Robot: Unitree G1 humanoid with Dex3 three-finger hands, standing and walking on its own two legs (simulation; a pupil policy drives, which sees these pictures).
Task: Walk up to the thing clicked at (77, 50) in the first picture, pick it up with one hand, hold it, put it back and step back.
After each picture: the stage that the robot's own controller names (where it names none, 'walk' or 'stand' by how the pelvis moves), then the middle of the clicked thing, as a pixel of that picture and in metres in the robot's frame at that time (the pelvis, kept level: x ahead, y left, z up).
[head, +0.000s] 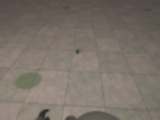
stand; (77, 51) +1.41 +0.25 -0.72
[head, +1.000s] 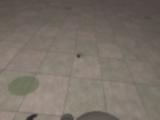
walk; (78, 55) +1.29 +0.14 -0.71
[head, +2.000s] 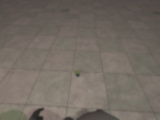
walk; (77, 73) +0.80 +0.14 -0.70
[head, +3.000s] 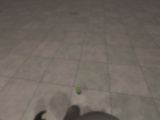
walk; (78, 91) +0.49 +0.17 -0.71
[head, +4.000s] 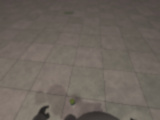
stand; (72, 102) +0.33 +0.18 -0.71
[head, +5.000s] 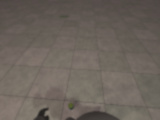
stand; (70, 106) +0.30 +0.19 -0.71
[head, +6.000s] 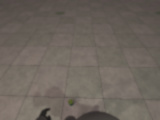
stand; (71, 102) +0.32 +0.21 -0.72
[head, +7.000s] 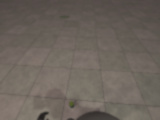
stand; (71, 104) +0.33 +0.20 -0.73
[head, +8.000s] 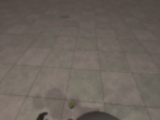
stand; (71, 105) +0.32 +0.20 -0.73
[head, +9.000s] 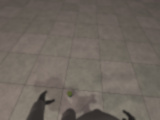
go down; (69, 94) +0.34 +0.19 -0.69
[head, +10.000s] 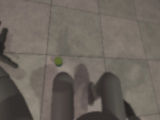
go down; (58, 62) +0.43 +0.19 -0.29
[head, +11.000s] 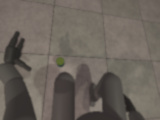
close in; (60, 62) +0.43 +0.18 -0.29
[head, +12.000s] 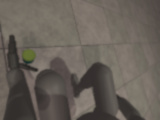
close in; (28, 57) +0.43 +0.23 -0.23
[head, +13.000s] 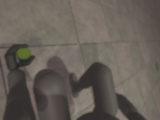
close; (24, 56) +0.42 +0.24 -0.23
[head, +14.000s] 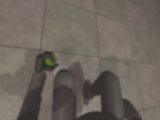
lift; (49, 61) +0.37 +0.24 -0.15
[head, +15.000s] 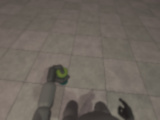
hold; (62, 76) +0.32 +0.18 +0.01
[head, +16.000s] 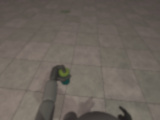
hold; (64, 76) +0.33 +0.17 +0.01
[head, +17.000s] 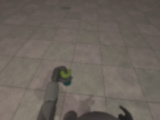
hold; (66, 77) +0.32 +0.17 -0.01
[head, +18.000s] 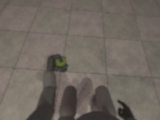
crouch; (62, 65) +0.40 +0.18 -0.07
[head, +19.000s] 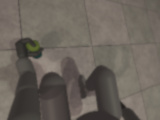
lower; (35, 50) +0.46 +0.23 -0.19
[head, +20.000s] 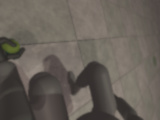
lower; (12, 50) +0.45 +0.26 -0.24
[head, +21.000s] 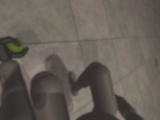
lower; (16, 49) +0.45 +0.26 -0.24
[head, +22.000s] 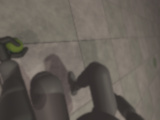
lower; (16, 49) +0.45 +0.26 -0.24
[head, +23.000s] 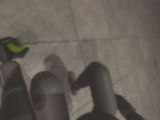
lower; (16, 49) +0.45 +0.25 -0.24
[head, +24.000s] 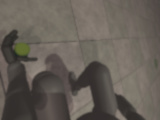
open; (21, 51) +0.44 +0.23 -0.24
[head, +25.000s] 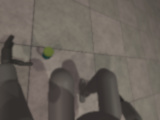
stand; (47, 53) +0.44 +0.21 -0.25
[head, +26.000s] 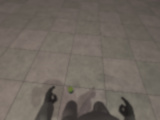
stand; (70, 90) +0.39 +0.17 -0.61
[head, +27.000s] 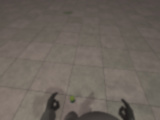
stand; (72, 99) +0.37 +0.17 -0.67
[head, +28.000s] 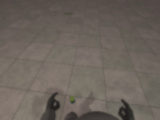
stand; (72, 100) +0.37 +0.17 -0.67
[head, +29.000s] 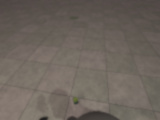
stand; (75, 100) +0.39 +0.17 -0.72
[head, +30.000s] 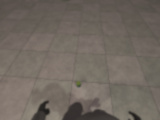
walk; (78, 84) +0.48 +0.13 -0.70
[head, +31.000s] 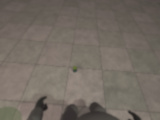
walk; (74, 69) +0.73 +0.18 -0.70
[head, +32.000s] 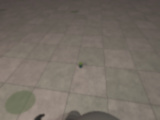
stand; (80, 65) +1.02 +0.21 -0.70
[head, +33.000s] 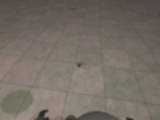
stand; (79, 64) +1.01 +0.18 -0.72
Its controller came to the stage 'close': yes
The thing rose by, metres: 0.72
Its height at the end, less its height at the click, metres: +0.00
